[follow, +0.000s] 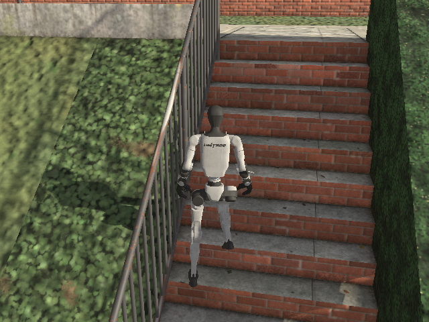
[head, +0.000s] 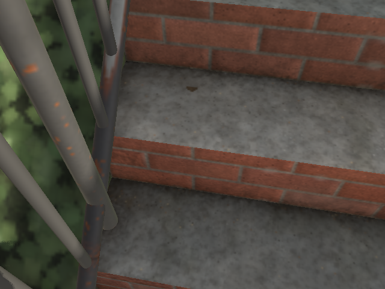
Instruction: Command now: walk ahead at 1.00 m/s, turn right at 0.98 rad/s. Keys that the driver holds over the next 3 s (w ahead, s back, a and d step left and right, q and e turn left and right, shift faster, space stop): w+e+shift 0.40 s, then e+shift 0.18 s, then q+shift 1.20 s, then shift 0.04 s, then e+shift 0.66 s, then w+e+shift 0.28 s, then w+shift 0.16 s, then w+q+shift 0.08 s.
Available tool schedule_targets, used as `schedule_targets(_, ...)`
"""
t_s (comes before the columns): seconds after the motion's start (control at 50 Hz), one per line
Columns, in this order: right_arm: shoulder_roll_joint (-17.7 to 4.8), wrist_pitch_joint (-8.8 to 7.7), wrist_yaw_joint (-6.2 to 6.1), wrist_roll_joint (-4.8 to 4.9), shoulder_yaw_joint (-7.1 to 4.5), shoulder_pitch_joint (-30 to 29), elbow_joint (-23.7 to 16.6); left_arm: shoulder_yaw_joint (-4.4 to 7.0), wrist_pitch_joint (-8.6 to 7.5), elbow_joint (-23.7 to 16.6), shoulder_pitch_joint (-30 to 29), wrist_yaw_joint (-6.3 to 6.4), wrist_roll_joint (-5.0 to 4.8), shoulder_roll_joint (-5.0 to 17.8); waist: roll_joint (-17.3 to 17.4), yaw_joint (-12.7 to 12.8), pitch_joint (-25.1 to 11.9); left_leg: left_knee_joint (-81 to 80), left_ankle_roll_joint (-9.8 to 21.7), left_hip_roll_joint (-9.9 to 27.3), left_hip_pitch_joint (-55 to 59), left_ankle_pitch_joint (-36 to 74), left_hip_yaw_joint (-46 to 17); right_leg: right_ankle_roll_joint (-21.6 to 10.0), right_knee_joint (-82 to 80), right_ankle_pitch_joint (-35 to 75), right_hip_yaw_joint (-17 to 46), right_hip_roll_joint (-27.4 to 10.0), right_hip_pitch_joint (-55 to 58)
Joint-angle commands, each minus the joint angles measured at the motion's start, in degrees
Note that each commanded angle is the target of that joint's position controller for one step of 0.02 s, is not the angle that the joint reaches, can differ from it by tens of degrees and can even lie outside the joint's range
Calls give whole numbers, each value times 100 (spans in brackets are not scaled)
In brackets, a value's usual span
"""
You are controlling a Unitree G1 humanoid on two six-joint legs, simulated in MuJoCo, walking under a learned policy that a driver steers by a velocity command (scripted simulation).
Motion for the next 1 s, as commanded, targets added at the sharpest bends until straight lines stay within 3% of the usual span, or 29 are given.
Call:
schedule_targets(0.02,-114,-183,79,29,45,163,521,-22,-348,-2154,-2486,507,78,-256,-9,275,-228,-492,698,1614,1890,7177,116,-55,328,-1289,151,-709,-2592)
schedule_targets(0.04,-144,-188,172,228,8,-266,553,-44,-281,-2170,-2085,490,157,-140,-4,721,-383,-522,464,1142,1254,8821,654,-141,-1291,-1545,-353,-643,-1406)
schedule_targets(0.06,-737,-214,50,605,-140,-887,271,-108,-218,-2112,-1027,299,277,70,-29,1326,-1094,-593,565,1158,-54,10255,625,-369,-3597,-558,-321,-628,1084)
schedule_targets(0.08,-1706,-68,13,834,-398,-864,58,178,-60,-1343,737,36,123,567,524,1662,-2413,336,1034,1258,34,11664,394,11,-3927,555,-854,82,2849)
schedule_targets(0.1,-1852,-32,49,1003,-443,-621,-23,305,88,-813,2003,-96,202,680,624,2014,-2929,2182,1233,1604,-221,13729,248,-81,-3910,909,-671,756,4062)
schedule_targets(0.12,-1551,-6,133,1100,-359,-520,-557,524,87,-671,1115,-65,383,1348,-1452,1580,-3142,4467,815,608,-1120,11589,313,-952,-5733,139,1378,142,4502)
schedule_targets(0.14,-850,29,342,699,-189,-655,-655,485,35,-759,505,104,300,1106,-2649,1312,-2703,7070,348,-860,-3021,2837,455,-1762,-7600,3613,3132,-712,5007)
schedule_targets(0.16,-718,19,436,326,-96,-601,-693,588,105,-721,601,305,48,1094,-1988,1217,-2948,8897,170,-1246,-3557,1338,-209,-2133,-7652,4960,3712,-837,5308)
schedule_targets(0.2,37,55,324,367,205,-1088,-1270,688,62,-226,735,389,10,1189,-351,1003,-1329,10159,331,-1058,-5167,599,-486,-2069,-7492,4346,3481,-832,4729)
schedule_targets(0.24,405,18,205,317,406,-1834,-1847,615,-143,199,1122,299,336,827,-377,947,-366,12411,330,-1274,-6748,-1026,-601,-2078,-8184,4347,3592,-1013,4542)
schedule_targets(0.3,179,365,-189,242,459,-1087,-2180,554,-678,313,361,163,58,944,70,-124,449,10781,450,-679,-6518,-2634,-1255,-1008,-8867,5195,2415,-1185,3577)
schedule_targets(0.34,112,690,-130,249,436,-1067,-2166,498,-727,317,-78,85,40,860,166,-455,357,10016,474,-766,-5284,-2275,-318,-1001,-9831,4736,1397,-1141,2306)
schedule_targets(0.36,34,698,-108,58,491,-1135,-2338,603,-643,225,-352,93,-77,1173,486,-582,264,8047,639,-402,-4362,-2117,-466,-809,-10401,4224,1017,-1061,1801)
schedule_targets(0.38,-26,719,-55,117,513,-187,-2039,698,-590,13,-921,60,-364,1459,997,-1182,-532,5762,681,-621,-939,-1082,2,-686,-10526,5799,527,-792,402)
schedule_targets(0.4,80,647,-99,249,382,795,-1623,844,-691,155,-820,5,-417,1820,687,-1610,-1557,5813,514,-1053,759,-512,475,-748,-9560,9252,647,-1132,657)
schedule_targets(0.42,-181,567,-173,334,144,1938,-1223,937,-775,147,-1130,-156,-269,1766,-104,-1980,-1810,5911,431,-1079,952,-632,600,-521,-8175,11826,672,-1180,1343)
schedule_targets(0.44,-747,549,-174,384,-135,2782,-1081,965,-876,-158,-1737,-237,-45,1534,599,-2647,-1650,3808,865,-587,424,-1732,-543,-163,-5301,11184,824,-741,1705)
schedule_targets(0.46,-972,582,-216,335,-95,2271,-852,692,-861,-335,-2027,-463,399,419,2942,-1624,-1191,1074,900,246,-1027,-2429,-3179,95,-2675,3342,714,573,1512)
schedule_targets(0.48,-913,666,-285,545,-161,589,-1305,590,-677,-619,-1087,-480,612,-73,2928,-173,-1384,-637,599,1090,-1514,-5126,-5958,161,-1207,3021,1963,291,722)
schedule_targets(0.52,163,727,-344,721,75,-1264,-1479,647,-405,-411,-122,-337,651,170,1676,851,-138,394,614,1167,-2926,-4724,-4291,423,-469,3846,993,-129,107)
schedule_targets(0.54,983,662,280,580,373,-1078,-1487,495,-276,892,983,-500,-355,574,2030,233,445,579,1081,1153,-3218,-2487,-3138,180,262,4161,2215,-325,-865)
schedule_targets(0.58,691,425,201,390,210,-543,-433,51,-358,805,1264,-650,-463,-477,-4,586,-273,616,904,1072,-2650,-1184,-2551,62,-100,4839,1904,-500,-1352)
schedule_targets(0.62,145,417,168,171,-13,-332,35,-72,-470,852,1032,-607,-520,-732,98,401,-396,476,1020,707,-2338,-125,-1473,-6,-491,4622,1602,-420,-1800)
schedule_targets(0.68,129,468,477,233,26,743,852,131,-363,653,480,-598,-99,-118,297,42,-803,10,1344,638,-1480,825,-738,202,-1516,4207,769,-558,-2002)
schedule_targets(0.74,54,528,636,163,55,1421,1400,63,-175,572,214,-496,-77,-290,520,-283,-643,-281,1510,813,-1001,665,-1023,178,-324,3666,651,-529,-2754)
schedule_targets(0.76,161,337,171,755,-36,1663,1500,25,-169,294,544,-202,306,-1048,-145,624,-6,-2,1096,896,-1309,-60,-940,289,-312,3579,-121,-1052,-1757)
schedule_targets(0.78,57,466,525,97,74,1381,1479,-109,-104,449,-17,-406,-127,-395,508,-343,-683,-415,1466,636,-1147,261,-1073,119,301,3342,87,-738,-2694)
schedule_targets(0.92,331,250,529,-16,249,2043,1491,-404,-24,-74,-1407,-57,397,-431,630,-370,-376,-260,1797,1426,1010,1752,-2488,206,-202,2297,246,-1654,-4387)
schedule_targets(1.0,54,314,514,-228,183,2254,1646,-528,135,-412,-2557,-18,435,-576,688,-451,-78,-503,1645,1399,505,1301,-2580,0,-1967,1757,82,-1920,-4069)
Next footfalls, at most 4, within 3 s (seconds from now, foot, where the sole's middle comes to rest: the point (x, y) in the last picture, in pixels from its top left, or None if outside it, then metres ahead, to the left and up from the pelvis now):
0.08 right None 0.14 -0.06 -0.58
0.44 left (182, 231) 0.46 0.05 -0.38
1.04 right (381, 156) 0.54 -0.38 -0.19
1.82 left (274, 249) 0.41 -0.17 -0.38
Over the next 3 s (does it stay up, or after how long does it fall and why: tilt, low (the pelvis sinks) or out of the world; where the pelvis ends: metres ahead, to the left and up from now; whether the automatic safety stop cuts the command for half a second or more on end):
stays up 0.51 -0.30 0.45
